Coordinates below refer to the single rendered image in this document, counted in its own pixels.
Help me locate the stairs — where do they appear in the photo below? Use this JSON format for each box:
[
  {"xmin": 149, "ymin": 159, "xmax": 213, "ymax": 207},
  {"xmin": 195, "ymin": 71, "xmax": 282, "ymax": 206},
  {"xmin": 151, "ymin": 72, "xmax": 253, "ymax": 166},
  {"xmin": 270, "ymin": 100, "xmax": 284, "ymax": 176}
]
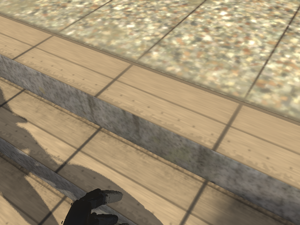
[{"xmin": 0, "ymin": 54, "xmax": 300, "ymax": 225}]

